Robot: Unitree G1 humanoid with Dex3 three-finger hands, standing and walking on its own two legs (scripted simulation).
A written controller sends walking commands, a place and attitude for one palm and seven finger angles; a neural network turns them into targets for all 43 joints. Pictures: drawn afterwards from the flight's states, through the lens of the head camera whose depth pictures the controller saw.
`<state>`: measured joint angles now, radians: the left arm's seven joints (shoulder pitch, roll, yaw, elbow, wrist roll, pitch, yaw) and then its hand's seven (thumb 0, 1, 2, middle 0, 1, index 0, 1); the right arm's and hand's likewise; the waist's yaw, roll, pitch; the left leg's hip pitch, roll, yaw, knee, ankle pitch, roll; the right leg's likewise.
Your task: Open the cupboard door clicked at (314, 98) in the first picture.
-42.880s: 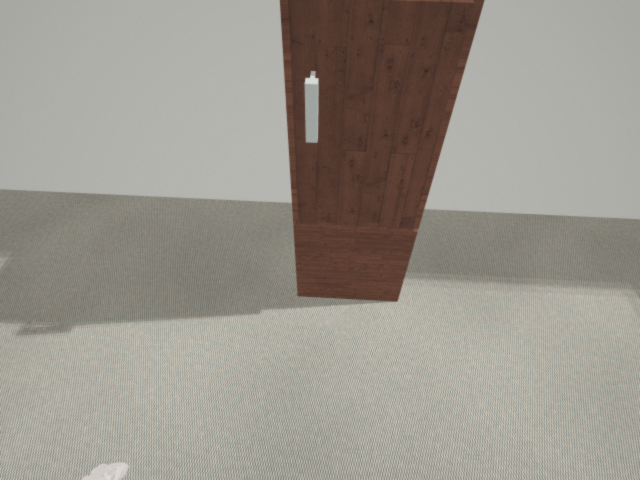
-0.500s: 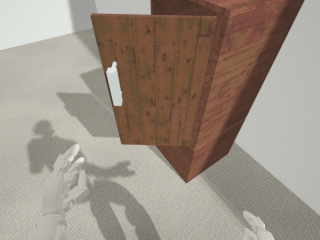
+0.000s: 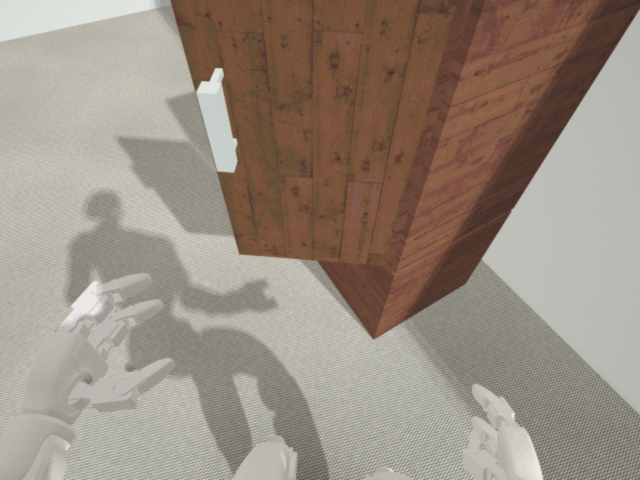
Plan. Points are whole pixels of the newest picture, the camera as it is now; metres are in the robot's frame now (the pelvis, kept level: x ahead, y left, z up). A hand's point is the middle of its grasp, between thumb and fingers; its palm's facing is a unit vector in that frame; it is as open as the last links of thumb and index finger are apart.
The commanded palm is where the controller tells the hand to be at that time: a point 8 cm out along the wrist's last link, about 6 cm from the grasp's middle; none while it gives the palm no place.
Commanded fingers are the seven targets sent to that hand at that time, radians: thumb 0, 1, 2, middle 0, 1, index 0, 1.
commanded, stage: raise the hand with hooked fingers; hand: left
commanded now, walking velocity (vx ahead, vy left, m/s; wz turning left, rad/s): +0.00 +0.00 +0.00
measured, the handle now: (222, 121) +0.57 +0.19 +0.12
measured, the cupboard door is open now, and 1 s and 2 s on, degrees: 54 54 54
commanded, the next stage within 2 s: move the hooked fingers beside the handle in 1.36 s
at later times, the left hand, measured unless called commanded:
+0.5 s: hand (88, 304) +0.27 +0.27 +0.11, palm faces +0.01 -1.00 -0.05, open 13.4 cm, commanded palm +0.24 +0.32 +0.11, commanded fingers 0.00 -0.50 0.30 -0.30 -1.20 -0.30 -1.20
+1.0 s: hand (55, 250) +0.31 +0.30 +0.14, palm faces +0.01 -1.00 -0.04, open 14.0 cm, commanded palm +0.27 +0.35 +0.14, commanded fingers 0.00 -0.50 0.30 -0.30 -1.20 -0.30 -1.20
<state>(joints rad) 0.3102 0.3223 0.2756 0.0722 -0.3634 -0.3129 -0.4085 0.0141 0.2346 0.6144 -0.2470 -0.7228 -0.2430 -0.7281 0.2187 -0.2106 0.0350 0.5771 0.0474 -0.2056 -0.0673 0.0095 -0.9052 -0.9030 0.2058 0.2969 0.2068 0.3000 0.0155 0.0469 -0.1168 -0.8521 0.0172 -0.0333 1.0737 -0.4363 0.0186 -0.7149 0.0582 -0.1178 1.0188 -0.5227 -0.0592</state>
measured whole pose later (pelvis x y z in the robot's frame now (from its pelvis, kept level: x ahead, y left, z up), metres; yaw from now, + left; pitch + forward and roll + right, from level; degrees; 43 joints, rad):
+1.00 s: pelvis +0.01 +0.03 +0.05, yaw +0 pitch +6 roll -2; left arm -0.08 0.46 0.41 0.39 -0.36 -0.16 -0.50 -0.01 -0.50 0.30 -0.30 -1.20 -0.29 -1.20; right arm 0.29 -0.28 0.05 0.57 0.07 -0.19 -0.09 0.01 -0.90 -0.90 0.21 0.30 0.21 0.30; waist 0.00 0.04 -0.07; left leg -0.55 -0.02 0.01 0.77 -0.33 0.06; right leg -0.42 0.03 -0.07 0.71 -0.39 -0.02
